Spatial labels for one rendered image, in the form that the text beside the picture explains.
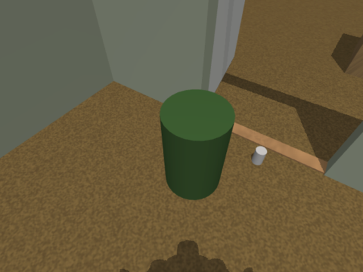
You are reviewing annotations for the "can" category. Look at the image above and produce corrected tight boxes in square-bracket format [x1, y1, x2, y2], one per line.
[251, 146, 267, 165]

